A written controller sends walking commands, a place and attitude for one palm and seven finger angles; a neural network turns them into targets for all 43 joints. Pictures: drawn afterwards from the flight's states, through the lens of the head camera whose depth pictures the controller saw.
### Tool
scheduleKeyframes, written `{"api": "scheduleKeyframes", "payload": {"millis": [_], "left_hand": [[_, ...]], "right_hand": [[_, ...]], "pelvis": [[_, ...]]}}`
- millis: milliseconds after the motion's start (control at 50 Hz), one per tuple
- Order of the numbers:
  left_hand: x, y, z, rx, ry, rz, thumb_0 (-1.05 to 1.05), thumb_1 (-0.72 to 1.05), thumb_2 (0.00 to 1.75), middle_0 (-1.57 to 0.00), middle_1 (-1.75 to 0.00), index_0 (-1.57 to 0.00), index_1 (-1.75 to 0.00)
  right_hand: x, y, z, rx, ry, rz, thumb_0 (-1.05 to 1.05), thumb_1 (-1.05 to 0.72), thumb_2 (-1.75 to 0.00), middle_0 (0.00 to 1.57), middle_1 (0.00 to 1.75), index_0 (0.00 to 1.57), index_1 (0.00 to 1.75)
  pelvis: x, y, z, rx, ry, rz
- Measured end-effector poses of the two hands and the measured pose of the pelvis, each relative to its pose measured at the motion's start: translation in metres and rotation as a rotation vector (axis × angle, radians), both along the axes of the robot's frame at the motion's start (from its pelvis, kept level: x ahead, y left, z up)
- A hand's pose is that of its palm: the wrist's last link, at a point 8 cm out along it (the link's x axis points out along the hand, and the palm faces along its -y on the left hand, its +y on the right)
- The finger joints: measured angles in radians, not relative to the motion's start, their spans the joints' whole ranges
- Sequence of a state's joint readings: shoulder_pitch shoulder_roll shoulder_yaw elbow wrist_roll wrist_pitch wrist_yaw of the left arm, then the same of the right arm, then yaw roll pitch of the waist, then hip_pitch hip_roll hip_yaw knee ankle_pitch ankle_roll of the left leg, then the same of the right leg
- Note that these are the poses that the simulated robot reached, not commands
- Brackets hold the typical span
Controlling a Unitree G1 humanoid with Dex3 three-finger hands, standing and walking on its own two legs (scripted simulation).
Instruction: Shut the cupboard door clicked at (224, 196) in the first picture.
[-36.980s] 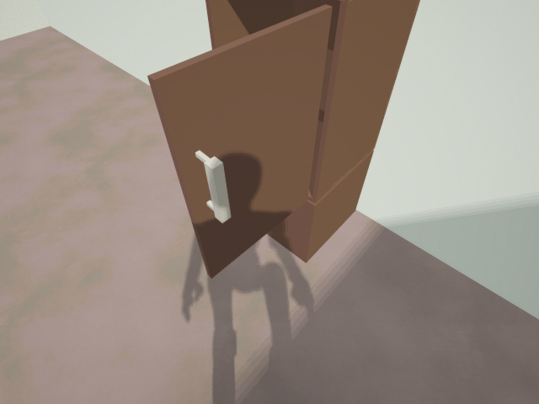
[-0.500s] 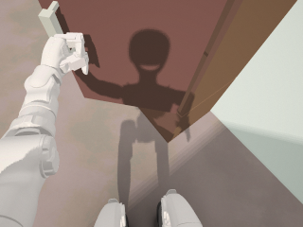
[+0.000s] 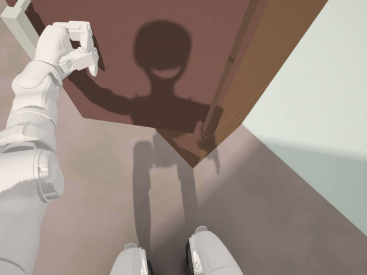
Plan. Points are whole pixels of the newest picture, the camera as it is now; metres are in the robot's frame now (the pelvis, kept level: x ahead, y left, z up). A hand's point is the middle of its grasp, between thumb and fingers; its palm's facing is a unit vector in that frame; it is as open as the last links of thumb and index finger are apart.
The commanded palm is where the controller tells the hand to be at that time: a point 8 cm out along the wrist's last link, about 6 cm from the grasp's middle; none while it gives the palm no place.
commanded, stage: push the door shut along its arc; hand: left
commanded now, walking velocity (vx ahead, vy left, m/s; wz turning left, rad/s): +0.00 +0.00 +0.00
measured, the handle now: (40, 42) +0.59 +0.21 +0.09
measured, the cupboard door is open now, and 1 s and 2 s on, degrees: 40 30 30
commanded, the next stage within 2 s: pull the fist back off the door in 0.36 s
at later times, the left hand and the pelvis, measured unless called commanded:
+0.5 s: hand (102, 48) +0.56 +0.09 +0.10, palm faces -0.36 -0.93 +0.01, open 3.6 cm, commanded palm +0.58 +0.11 +0.10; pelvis -0.02 -0.01 -0.02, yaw +1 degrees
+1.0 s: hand (113, 45) +0.56 +0.07 +0.10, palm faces +0.08 -1.00 +0.00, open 3.1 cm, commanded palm +0.51 +0.11 +0.10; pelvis +0.00 -0.01 +0.01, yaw +0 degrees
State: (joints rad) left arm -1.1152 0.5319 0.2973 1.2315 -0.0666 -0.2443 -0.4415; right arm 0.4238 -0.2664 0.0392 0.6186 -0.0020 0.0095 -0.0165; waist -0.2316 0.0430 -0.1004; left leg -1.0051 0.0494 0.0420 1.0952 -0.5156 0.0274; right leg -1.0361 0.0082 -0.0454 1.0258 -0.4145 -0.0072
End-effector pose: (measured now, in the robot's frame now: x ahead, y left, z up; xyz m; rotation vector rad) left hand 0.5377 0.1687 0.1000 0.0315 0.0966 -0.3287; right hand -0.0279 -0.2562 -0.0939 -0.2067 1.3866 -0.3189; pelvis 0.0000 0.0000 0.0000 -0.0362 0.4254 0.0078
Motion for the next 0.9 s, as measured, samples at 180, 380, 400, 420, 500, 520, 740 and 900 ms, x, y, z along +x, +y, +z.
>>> {"api": "scheduleKeyframes", "payload": {"millis": [180, 380, 400, 420, 500, 520, 740, 900], "left_hand": [[0.002, -0.006, 0.003, 0.002, 0.013, -0.040, 0.03, 0.92, 0.96, -1.29, -1.50, -1.30, -1.50], [0.011, -0.016, 0.004, 0.008, -0.004, -0.059, 0.05, 0.99, 1.01, -1.30, -1.50, -1.30, -1.50], [0.012, -0.017, 0.004, 0.008, -0.004, -0.061, 0.05, 0.99, 1.02, -1.30, -1.50, -1.30, -1.50], [0.013, -0.018, 0.004, 0.007, -0.004, -0.063, 0.05, 1.00, 1.02, -1.30, -1.50, -1.30, -1.50], [0.017, -0.023, 0.003, -0.025, 0.004, -0.037, 0.05, 1.01, 1.03, -1.30, -1.50, -1.30, -1.50], [0.019, -0.024, 0.002, -0.057, 0.009, 0.017, 0.05, 0.99, 1.02, -1.30, -1.50, -1.30, -1.50], [0.021, -0.053, -0.005, 0.042, -0.100, 0.436, 0.01, 0.91, 0.96, -1.29, -1.50, -1.30, -1.50], [0.010, -0.056, -0.007, 0.015, -0.005, 0.384, 0.01, 0.92, 0.93, -1.29, -1.50, -1.30, -1.50]], "right_hand": [[0.011, -0.014, -0.002, -0.040, -0.015, 0.045, 0.00, -0.90, -0.90, 0.20, 0.30, 0.20, 0.30], [0.005, -0.022, -0.012, -0.076, -0.010, 0.069, 0.00, -0.90, -0.90, 0.20, 0.30, 0.20, 0.30], [0.003, -0.022, -0.013, -0.076, -0.006, 0.068, 0.00, -0.90, -0.90, 0.20, 0.30, 0.20, 0.30], [0.001, -0.022, -0.014, -0.076, -0.003, 0.066, 0.00, -0.90, -0.90, 0.20, 0.30, 0.20, 0.30], [-0.008, -0.019, -0.017, -0.074, 0.006, 0.056, 0.00, -0.90, -0.90, 0.20, 0.30, 0.20, 0.30], [-0.011, -0.016, -0.018, -0.065, 0.008, 0.061, 0.00, -0.90, -0.90, 0.20, 0.30, 0.20, 0.30], [-0.042, 0.019, -0.023, 0.112, 0.067, 0.052, 0.00, -0.90, -0.90, 0.20, 0.30, 0.20, 0.30], [-0.055, 0.024, -0.004, 0.144, 0.102, -0.022, 0.00, -0.90, -0.90, 0.20, 0.30, 0.20, 0.30]], "pelvis": [[-0.005, -0.004, -0.004, -0.007, 0.006, 0.022], [-0.016, -0.006, -0.018, -0.016, 0.035, 0.033], [-0.017, -0.007, -0.019, -0.016, 0.038, 0.033], [-0.018, -0.007, -0.020, -0.017, 0.041, 0.033], [-0.021, -0.007, -0.024, -0.021, 0.055, 0.031], [-0.022, -0.006, -0.025, -0.024, 0.062, 0.032], [-0.021, -0.008, -0.024, -0.007, 0.086, 0.017], [-0.011, -0.010, -0.002, 0.009, 0.038, -0.004]]}}
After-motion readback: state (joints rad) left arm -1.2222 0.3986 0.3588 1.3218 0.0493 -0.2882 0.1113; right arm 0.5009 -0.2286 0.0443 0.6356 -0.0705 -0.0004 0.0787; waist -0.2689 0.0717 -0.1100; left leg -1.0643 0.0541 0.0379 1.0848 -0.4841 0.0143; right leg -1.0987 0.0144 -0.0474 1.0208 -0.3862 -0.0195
